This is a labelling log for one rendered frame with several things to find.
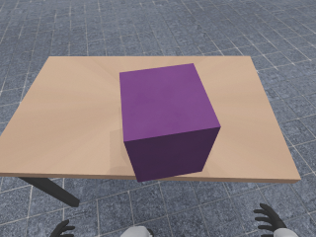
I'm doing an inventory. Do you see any left robot hand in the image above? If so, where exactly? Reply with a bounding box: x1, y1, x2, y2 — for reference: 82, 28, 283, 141
49, 219, 75, 237

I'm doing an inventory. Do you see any left robot thigh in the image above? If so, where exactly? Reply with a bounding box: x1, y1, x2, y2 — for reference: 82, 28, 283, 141
120, 226, 153, 237

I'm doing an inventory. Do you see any table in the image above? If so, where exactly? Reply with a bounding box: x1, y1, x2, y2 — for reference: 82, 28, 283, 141
0, 55, 301, 207

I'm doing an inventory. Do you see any right robot hand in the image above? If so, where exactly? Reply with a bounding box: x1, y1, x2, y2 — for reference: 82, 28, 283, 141
253, 203, 287, 237

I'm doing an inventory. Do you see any carton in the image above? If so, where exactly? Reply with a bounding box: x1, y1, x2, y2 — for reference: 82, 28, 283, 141
119, 63, 221, 183

